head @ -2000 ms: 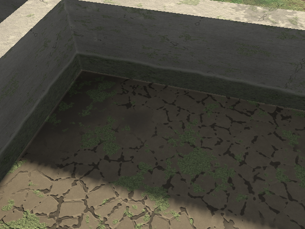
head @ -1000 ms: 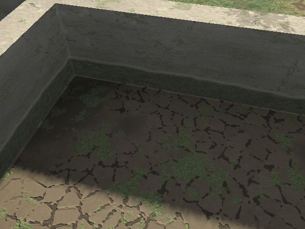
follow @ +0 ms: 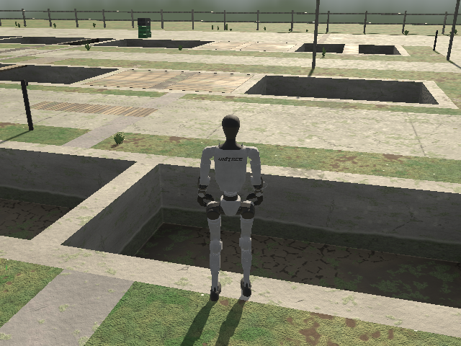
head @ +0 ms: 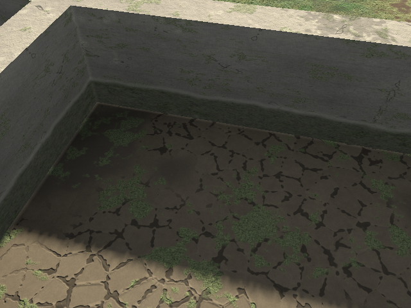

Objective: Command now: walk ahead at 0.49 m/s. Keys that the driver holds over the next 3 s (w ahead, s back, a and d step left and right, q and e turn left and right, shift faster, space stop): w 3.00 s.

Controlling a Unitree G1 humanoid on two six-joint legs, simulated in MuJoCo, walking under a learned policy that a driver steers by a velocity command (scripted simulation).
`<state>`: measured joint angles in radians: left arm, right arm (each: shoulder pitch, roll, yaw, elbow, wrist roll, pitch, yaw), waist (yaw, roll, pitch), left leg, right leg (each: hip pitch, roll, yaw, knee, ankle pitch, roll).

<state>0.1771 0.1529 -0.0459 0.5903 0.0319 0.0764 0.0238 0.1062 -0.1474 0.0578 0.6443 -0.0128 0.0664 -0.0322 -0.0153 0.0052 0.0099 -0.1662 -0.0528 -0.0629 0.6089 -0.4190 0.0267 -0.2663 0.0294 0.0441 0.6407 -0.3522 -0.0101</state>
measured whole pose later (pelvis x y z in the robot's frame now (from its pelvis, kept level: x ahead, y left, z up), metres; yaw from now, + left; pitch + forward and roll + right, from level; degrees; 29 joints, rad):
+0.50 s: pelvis +0.00 +0.01 +0.00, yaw +0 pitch -1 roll +0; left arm 0.18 0.14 -0.05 0.60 0.03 0.07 0.02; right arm 0.11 -0.14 0.06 0.62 -0.01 0.06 -0.03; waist -0.01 0.01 0.00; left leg -0.17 -0.06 -0.06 0.63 -0.43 0.04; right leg -0.27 0.02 0.04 0.65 -0.36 0.00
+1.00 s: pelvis +0.00 +0.01 +0.00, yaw +0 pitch -1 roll +0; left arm 0.17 0.14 -0.05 0.60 0.03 0.07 0.02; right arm 0.11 -0.14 0.07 0.62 -0.01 0.06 -0.03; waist -0.02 0.01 0.00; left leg -0.18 -0.06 -0.05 0.64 -0.44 0.04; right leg -0.27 0.02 0.04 0.66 -0.37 0.00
